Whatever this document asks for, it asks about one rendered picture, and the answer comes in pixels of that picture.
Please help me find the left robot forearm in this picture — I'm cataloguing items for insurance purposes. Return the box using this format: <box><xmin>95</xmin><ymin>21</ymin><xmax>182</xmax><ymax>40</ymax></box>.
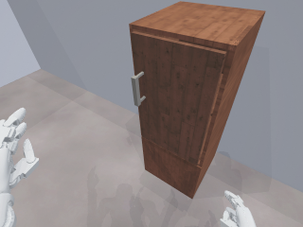
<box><xmin>0</xmin><ymin>193</ymin><xmax>17</xmax><ymax>227</ymax></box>

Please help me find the handle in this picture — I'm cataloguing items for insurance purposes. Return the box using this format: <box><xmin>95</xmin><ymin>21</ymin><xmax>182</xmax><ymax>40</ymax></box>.
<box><xmin>131</xmin><ymin>71</ymin><xmax>146</xmax><ymax>107</ymax></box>

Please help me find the cupboard door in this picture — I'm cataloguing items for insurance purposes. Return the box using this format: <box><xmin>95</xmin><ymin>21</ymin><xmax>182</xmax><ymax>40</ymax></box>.
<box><xmin>131</xmin><ymin>31</ymin><xmax>227</xmax><ymax>165</ymax></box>

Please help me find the robot right hand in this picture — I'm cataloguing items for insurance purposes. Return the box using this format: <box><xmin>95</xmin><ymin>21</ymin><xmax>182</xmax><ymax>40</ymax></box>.
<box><xmin>220</xmin><ymin>190</ymin><xmax>257</xmax><ymax>227</ymax></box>

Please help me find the robot left hand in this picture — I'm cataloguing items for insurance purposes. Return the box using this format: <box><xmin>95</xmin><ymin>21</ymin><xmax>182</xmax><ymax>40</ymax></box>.
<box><xmin>0</xmin><ymin>108</ymin><xmax>39</xmax><ymax>193</ymax></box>

